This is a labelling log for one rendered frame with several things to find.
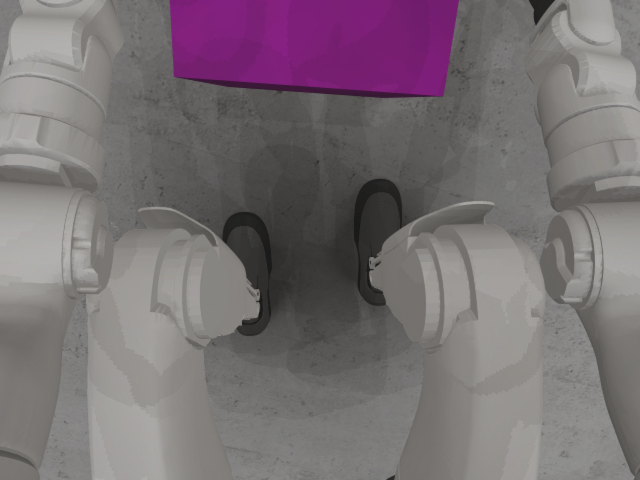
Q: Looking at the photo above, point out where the right robot forearm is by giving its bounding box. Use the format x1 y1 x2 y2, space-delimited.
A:
524 0 640 212

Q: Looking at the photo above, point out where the robot right hand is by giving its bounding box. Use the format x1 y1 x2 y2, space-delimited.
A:
529 0 555 25

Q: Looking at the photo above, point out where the left robot forearm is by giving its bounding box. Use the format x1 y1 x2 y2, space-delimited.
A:
0 0 124 193

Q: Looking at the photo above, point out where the robot right upper arm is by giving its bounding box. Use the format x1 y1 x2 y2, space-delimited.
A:
540 201 640 480

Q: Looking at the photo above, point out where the carton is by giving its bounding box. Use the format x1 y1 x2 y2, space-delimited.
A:
170 0 459 98

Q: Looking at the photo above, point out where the robot left upper arm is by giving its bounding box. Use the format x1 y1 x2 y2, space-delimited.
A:
0 181 114 480

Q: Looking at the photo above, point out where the right robot shin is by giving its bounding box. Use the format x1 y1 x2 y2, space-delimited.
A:
369 201 546 325

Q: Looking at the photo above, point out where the left robot foot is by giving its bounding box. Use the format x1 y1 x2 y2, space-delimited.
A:
222 212 272 336

